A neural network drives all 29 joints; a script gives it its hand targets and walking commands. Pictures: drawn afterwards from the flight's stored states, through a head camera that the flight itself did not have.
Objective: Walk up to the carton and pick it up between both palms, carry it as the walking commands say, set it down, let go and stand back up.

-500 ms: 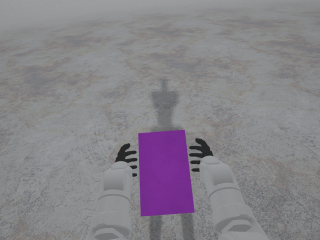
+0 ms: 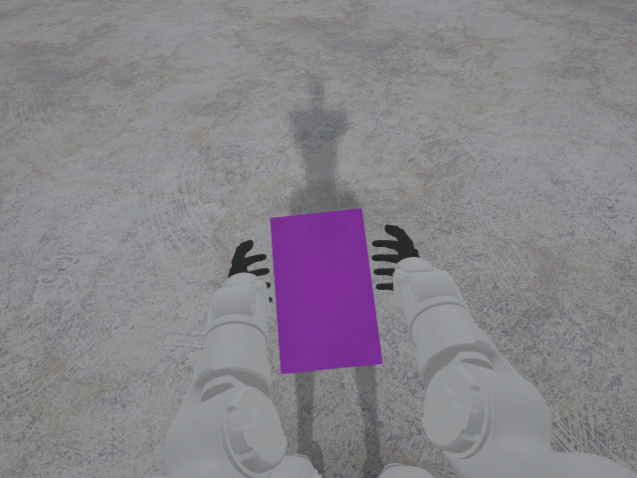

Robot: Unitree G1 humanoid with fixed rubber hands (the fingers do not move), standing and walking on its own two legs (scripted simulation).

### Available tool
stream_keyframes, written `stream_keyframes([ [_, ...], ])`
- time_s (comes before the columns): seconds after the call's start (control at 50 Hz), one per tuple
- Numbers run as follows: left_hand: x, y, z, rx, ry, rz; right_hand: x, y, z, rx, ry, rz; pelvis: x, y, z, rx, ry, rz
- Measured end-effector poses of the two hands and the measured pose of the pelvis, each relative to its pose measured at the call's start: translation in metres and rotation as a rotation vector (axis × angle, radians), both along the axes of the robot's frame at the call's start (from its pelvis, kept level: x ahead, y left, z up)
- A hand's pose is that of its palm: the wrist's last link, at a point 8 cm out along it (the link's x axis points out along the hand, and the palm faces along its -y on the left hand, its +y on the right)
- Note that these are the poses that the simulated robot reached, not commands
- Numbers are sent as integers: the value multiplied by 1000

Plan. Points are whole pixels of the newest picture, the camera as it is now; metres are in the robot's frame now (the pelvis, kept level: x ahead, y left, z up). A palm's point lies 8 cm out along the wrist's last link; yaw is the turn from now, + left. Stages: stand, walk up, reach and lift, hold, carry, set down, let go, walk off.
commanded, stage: set down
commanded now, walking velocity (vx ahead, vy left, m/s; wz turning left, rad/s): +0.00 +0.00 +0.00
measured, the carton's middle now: (324, 294) +0.42 +0.05 -0.07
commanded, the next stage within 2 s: none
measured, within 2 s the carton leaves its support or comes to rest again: neither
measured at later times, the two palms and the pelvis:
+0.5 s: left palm (262, 309) +0.37 +0.15 -0.05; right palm (401, 291) +0.41 -0.07 -0.05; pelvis +0.01 -0.03 -0.03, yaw +2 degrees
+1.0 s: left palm (272, 311) +0.42 +0.16 -0.15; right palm (388, 297) +0.46 -0.06 -0.15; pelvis +0.08 +0.00 -0.07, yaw +1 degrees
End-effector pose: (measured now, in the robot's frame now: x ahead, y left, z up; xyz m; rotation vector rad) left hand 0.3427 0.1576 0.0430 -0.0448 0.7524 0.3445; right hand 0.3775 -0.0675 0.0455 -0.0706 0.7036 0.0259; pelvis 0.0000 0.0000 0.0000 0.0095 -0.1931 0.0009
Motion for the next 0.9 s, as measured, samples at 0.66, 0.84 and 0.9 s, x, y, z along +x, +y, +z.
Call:
stream_keyframes([
  [0.66, 43, -1, -141, 18, -2, 29, 52, 5, -138, -41, 4, -7, 27, -31, -43, -8, 387, 32],
  [0.84, 71, -2, -171, 35, -48, -11, 73, 3, -173, -12, -34, -65, 55, -19, -58, -17, 554, 28],
  [0.9, 74, -2, -178, 24, -52, 9, 79, 4, -180, -8, -35, -66, 65, -13, -62, -12, 590, 21],
])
